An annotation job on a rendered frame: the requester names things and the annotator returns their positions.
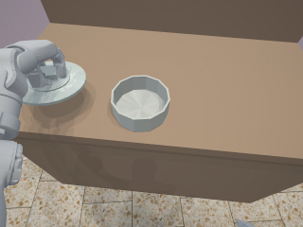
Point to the left robot forearm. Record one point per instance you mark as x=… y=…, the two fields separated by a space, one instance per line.
x=16 y=63

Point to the robot left upper arm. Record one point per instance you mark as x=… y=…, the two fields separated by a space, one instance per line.
x=11 y=161

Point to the lid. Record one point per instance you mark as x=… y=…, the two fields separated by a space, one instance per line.
x=60 y=90

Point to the knob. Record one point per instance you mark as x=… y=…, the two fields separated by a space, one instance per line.
x=50 y=72

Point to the pot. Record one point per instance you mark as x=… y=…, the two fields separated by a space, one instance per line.
x=140 y=103

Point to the table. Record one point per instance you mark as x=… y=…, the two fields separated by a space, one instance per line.
x=234 y=70

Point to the left robot hand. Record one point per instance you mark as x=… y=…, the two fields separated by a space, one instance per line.
x=44 y=50

